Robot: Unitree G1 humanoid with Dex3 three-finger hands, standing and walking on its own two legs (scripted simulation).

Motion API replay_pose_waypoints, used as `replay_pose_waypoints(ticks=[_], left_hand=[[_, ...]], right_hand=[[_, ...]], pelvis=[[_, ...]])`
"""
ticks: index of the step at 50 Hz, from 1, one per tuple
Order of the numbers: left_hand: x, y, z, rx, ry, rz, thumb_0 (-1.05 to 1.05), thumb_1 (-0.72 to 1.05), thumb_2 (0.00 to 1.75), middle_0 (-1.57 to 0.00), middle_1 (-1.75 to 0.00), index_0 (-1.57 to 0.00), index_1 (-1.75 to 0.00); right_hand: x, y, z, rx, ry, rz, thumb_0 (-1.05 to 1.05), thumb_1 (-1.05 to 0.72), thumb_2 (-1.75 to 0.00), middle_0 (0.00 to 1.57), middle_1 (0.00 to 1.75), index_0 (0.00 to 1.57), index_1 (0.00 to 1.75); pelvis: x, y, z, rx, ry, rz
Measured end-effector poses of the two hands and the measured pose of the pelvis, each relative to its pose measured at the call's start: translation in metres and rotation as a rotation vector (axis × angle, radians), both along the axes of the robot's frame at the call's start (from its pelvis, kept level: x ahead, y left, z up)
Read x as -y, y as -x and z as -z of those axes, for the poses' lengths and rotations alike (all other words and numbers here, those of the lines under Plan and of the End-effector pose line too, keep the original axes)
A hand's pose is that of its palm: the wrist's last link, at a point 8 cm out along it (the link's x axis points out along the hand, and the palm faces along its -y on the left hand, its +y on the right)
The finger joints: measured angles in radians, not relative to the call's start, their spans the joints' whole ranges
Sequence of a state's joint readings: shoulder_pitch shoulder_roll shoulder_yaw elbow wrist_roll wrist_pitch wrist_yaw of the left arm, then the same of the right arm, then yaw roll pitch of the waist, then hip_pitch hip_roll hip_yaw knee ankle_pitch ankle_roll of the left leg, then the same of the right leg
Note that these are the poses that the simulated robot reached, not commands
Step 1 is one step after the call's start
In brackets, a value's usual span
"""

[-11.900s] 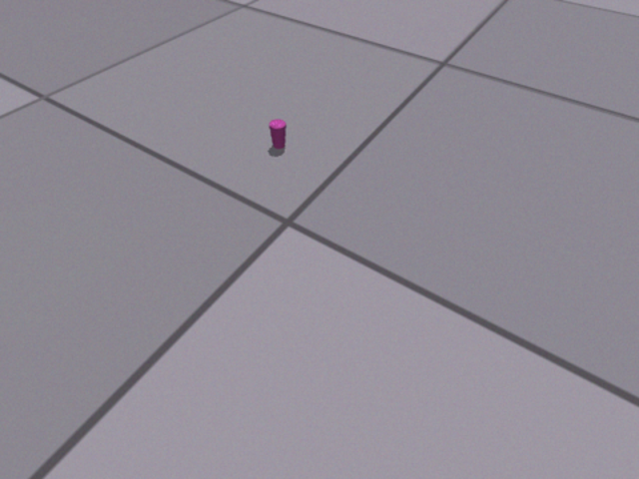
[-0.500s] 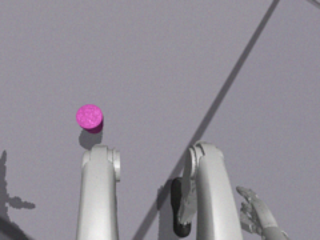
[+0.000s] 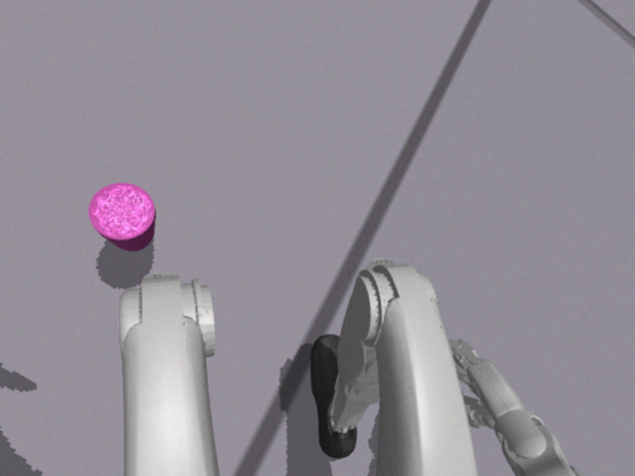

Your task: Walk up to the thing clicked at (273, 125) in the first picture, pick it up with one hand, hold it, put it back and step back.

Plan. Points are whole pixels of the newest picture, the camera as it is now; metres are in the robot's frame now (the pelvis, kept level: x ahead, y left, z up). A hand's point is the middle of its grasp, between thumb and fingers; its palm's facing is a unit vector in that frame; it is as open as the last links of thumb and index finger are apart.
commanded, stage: approach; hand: left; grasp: from the side
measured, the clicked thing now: (128, 223) +0.44 +0.22 -0.26
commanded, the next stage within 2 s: close in in 0.12 s
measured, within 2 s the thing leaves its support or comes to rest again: neither
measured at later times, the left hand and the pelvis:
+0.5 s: hand (77, 223) +0.41 +0.27 -0.19, palm faces +0.11 -0.99 +0.05, open 17.6 cm; pelvis -0.01 +0.02 -0.04, yaw -5 degrees
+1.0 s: hand (117, 226) +0.42 +0.22 -0.22, palm faces +0.13 -0.99 +0.02, open 17.0 cm; pelvis -0.02 +0.02 -0.05, yaw -7 degrees
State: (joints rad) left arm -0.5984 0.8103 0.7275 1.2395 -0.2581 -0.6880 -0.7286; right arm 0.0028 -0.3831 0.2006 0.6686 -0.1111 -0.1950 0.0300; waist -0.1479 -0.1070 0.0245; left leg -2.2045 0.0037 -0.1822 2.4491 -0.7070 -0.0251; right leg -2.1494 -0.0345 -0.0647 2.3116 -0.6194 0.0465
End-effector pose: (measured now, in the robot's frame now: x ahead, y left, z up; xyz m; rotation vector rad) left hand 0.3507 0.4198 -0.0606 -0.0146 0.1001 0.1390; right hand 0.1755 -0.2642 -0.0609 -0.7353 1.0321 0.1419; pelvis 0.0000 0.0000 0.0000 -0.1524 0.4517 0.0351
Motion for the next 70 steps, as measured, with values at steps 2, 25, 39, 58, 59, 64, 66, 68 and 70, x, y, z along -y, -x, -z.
replay_pose_waypoints(ticks=[2, 25, 39, 58, 59, 64, 66, 68, 70], left_hand=[[0.007, -0.005, 0.021, -0.003, 0.011, 0.007, -0.01, -0.48, 0.08, -0.05, -0.11, -0.03, -0.12], [0.099, -0.037, 0.133, 0.043, 0.037, 0.028, -0.02, -0.58, 0.03, -0.06, -0.10, -0.06, -0.09], [0.131, -0.038, 0.144, 0.055, 0.022, 0.033, -0.02, -0.53, 0.04, -0.05, -0.08, -0.05, -0.07], [0.148, -0.043, 0.164, 0.063, -0.012, -0.012, -0.01, -0.27, 0.18, -0.09, -0.10, -0.07, -0.11], [0.148, -0.044, 0.165, 0.065, -0.012, -0.015, -0.01, -0.25, 0.19, -0.11, -0.11, -0.09, -0.12], [0.150, -0.047, 0.166, 0.070, -0.015, -0.018, -0.01, -0.10, 0.29, -0.22, -0.21, -0.19, -0.22], [0.151, -0.048, 0.167, 0.069, -0.017, -0.017, -0.01, -0.04, 0.34, -0.27, -0.26, -0.24, -0.27], [0.151, -0.048, 0.167, 0.070, -0.018, -0.015, -0.01, 0.02, 0.38, -0.31, -0.31, -0.29, -0.31], [0.151, -0.048, 0.167, 0.074, -0.019, -0.016, -0.01, 0.07, 0.43, -0.36, -0.35, -0.34, -0.36]], right_hand=[[-0.002, -0.001, 0.002, -0.009, 0.022, -0.027, 0.01, -0.89, -0.89, 0.20, 0.30, 0.20, 0.30], [-0.025, 0.031, 0.010, -0.189, 0.179, -0.180, 0.00, -0.93, -0.90, 0.21, 0.30, 0.20, 0.30], [-0.024, 0.060, -0.004, -0.257, 0.246, -0.207, 0.00, -0.92, -0.90, 0.21, 0.30, 0.20, 0.30], [-0.033, 0.069, -0.004, -0.340, 0.275, -0.234, 0.00, -0.90, -0.90, 0.20, 0.30, 0.20, 0.30], [-0.034, 0.068, -0.004, -0.342, 0.276, -0.235, 0.00, -0.90, -0.90, 0.20, 0.30, 0.20, 0.30], [-0.035, 0.065, -0.004, -0.344, 0.284, -0.242, 0.00, -0.89, -0.90, 0.20, 0.30, 0.20, 0.30], [-0.036, 0.064, -0.005, -0.344, 0.286, -0.242, 0.00, -0.89, -0.89, 0.20, 0.30, 0.20, 0.30], [-0.036, 0.064, -0.005, -0.345, 0.288, -0.242, 0.00, -0.89, -0.89, 0.20, 0.30, 0.20, 0.30], [-0.036, 0.064, -0.006, -0.348, 0.289, -0.244, 0.00, -0.88, -0.89, 0.20, 0.30, 0.20, 0.30]], pelvis=[[-0.001, 0.001, 0.007, 0.020, 0.010, 0.006], [-0.017, 0.012, 0.043, 0.200, 0.123, 0.048], [-0.021, 0.020, 0.047, 0.258, 0.156, 0.064], [-0.025, 0.020, 0.047, 0.273, 0.191, 0.079], [-0.025, 0.020, 0.047, 0.273, 0.192, 0.080], [-0.025, 0.019, 0.048, 0.273, 0.197, 0.084], [-0.026, 0.019, 0.047, 0.272, 0.199, 0.085], [-0.026, 0.019, 0.047, 0.272, 0.201, 0.086], [-0.026, 0.019, 0.047, 0.272, 0.202, 0.087]])
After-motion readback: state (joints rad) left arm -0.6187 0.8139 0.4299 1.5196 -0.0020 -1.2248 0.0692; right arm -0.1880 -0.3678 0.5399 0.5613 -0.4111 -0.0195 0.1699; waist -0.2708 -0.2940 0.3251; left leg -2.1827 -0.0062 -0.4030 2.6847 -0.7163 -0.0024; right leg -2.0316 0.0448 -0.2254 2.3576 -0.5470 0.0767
